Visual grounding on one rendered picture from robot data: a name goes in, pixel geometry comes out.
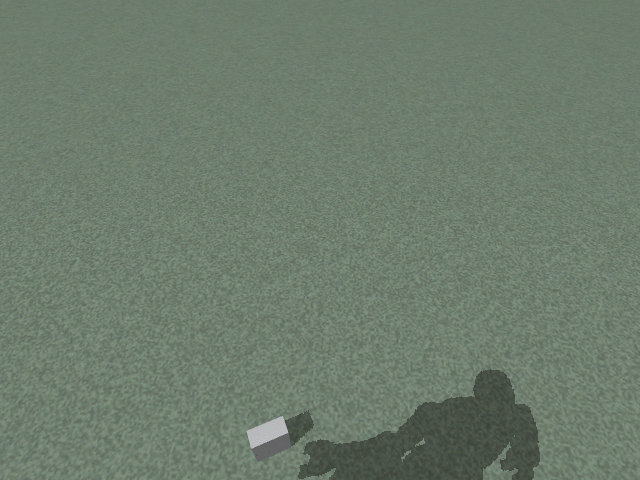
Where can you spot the carton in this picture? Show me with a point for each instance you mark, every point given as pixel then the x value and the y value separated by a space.
pixel 269 439

